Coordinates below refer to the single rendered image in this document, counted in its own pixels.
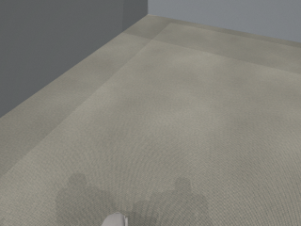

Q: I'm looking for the robot left thigh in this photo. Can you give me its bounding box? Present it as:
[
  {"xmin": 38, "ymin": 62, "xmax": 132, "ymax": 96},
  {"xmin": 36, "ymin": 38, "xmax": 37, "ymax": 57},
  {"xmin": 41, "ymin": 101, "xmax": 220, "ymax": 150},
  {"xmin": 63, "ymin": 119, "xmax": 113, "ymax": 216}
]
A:
[{"xmin": 101, "ymin": 213, "xmax": 129, "ymax": 226}]

